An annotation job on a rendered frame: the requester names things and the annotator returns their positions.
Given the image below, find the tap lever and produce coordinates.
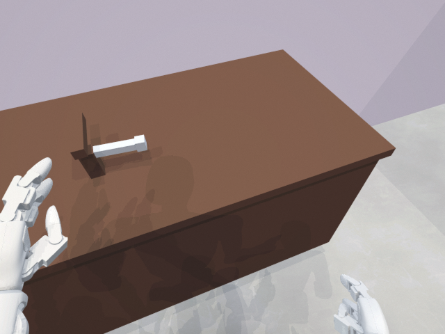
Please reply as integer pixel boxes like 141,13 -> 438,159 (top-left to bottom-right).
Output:
93,135 -> 147,158

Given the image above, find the left robot forearm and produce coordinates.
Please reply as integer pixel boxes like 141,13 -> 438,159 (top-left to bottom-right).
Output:
0,290 -> 29,334

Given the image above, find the left robot hand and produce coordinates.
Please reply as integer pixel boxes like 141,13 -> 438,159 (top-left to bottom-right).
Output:
0,157 -> 67,291

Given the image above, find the right robot hand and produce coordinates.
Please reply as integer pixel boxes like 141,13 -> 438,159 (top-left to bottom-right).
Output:
334,274 -> 389,334

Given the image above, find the counter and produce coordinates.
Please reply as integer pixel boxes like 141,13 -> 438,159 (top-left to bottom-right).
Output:
0,49 -> 396,334

